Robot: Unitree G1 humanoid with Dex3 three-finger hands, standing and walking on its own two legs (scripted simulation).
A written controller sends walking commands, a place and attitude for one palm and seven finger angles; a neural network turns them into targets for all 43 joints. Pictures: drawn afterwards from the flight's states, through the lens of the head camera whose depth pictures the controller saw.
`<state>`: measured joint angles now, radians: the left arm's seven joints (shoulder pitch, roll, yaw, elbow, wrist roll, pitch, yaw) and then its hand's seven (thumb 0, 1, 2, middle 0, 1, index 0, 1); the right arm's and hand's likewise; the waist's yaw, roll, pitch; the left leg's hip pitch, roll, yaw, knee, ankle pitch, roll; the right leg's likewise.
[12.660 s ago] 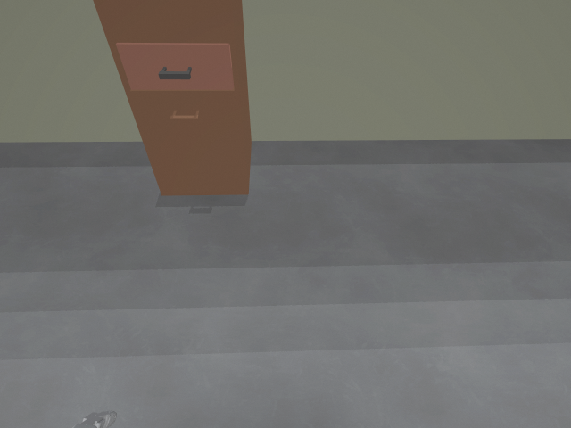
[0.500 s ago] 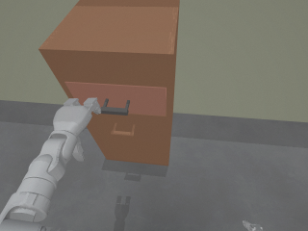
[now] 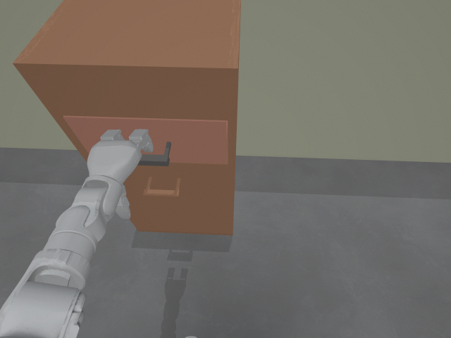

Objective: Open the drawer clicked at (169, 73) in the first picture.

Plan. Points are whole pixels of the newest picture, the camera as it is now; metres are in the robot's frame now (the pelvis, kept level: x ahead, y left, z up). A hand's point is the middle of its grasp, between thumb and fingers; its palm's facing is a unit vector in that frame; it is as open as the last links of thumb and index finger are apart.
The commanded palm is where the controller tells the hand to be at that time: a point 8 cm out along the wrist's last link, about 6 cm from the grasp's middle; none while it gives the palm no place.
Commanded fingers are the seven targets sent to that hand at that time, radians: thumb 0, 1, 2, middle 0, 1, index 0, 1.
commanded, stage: move the hooked fingers above the handle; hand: left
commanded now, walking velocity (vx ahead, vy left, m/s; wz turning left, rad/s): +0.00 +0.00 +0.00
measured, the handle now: (149, 152) +0.55 +0.20 -0.09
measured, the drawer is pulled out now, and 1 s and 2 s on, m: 0.00 0.00 0.00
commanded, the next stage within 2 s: none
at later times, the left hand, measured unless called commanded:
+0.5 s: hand (142, 159) +0.48 +0.19 -0.02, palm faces +0.00 -0.04 -1.00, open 13.8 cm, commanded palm +0.46 +0.20 +0.02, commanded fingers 0.00 -0.50 0.30 -0.30 -1.20 -0.30 -1.20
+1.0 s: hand (134, 162) +0.47 +0.21 -0.03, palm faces -0.03 -0.01 -1.00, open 13.8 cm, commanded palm +0.46 +0.20 +0.02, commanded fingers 0.00 -0.50 0.30 -0.30 -1.20 -0.30 -1.20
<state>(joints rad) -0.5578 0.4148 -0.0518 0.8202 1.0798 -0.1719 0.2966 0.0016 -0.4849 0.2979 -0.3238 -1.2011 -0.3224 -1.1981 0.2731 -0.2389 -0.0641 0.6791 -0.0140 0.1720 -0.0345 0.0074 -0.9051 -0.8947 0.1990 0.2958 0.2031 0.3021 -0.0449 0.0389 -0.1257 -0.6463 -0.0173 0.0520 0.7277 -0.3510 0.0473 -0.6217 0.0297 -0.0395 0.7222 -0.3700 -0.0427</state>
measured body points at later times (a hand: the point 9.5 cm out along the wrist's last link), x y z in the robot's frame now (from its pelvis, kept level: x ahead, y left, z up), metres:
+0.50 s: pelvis -0.02 +0.01 -0.03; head +0.10 +0.01 +0.40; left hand +0.47 +0.19 +0.03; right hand -0.01 -0.27 -0.16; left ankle -0.01 +0.09 -0.71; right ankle -0.02 -0.09 -0.71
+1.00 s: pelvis -0.02 +0.01 -0.03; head +0.10 +0.01 +0.40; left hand +0.47 +0.21 +0.03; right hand -0.01 -0.26 -0.16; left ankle -0.01 +0.09 -0.71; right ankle -0.02 -0.09 -0.71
